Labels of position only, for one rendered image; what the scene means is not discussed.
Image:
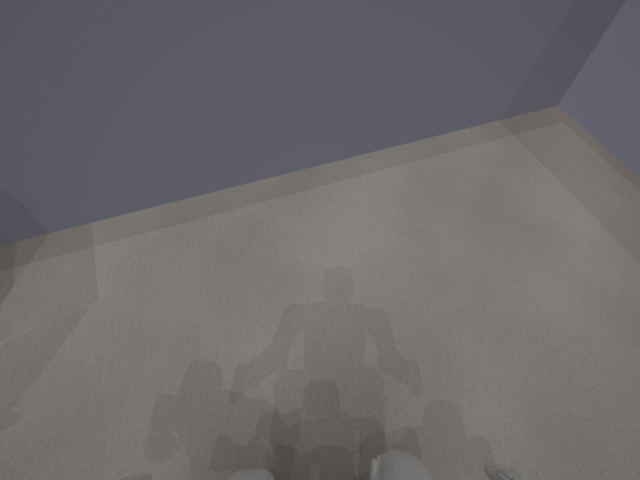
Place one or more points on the right robot thigh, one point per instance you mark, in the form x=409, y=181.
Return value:
x=395, y=465

